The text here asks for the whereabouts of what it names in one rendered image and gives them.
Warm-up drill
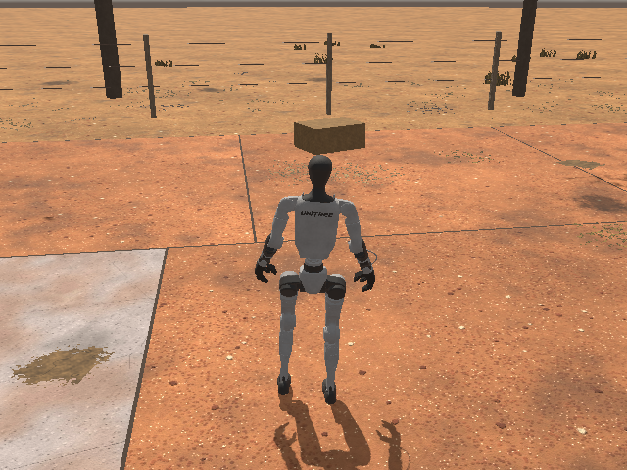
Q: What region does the robot right upper arm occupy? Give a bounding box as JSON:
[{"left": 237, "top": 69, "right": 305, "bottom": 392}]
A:
[{"left": 338, "top": 199, "right": 363, "bottom": 253}]

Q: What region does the right robot forearm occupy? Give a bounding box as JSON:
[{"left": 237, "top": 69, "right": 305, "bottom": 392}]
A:
[{"left": 354, "top": 238, "right": 373, "bottom": 274}]

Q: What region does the robot left upper arm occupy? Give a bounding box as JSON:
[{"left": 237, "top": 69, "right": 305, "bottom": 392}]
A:
[{"left": 267, "top": 196, "right": 298, "bottom": 249}]

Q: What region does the left robot forearm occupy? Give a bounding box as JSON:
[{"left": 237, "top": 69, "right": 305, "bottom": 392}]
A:
[{"left": 258, "top": 233, "right": 277, "bottom": 267}]

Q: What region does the right robot foot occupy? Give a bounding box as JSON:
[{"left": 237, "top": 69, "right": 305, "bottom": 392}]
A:
[{"left": 322, "top": 379, "right": 336, "bottom": 404}]

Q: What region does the robot left thigh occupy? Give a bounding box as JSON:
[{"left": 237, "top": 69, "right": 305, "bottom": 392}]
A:
[{"left": 279, "top": 271, "right": 300, "bottom": 331}]

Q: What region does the robot left hand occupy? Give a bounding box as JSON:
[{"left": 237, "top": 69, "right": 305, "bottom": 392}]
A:
[{"left": 255, "top": 262, "right": 277, "bottom": 283}]

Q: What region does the robot right hand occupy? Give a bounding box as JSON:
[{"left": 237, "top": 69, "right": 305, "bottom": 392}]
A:
[{"left": 354, "top": 270, "right": 375, "bottom": 292}]

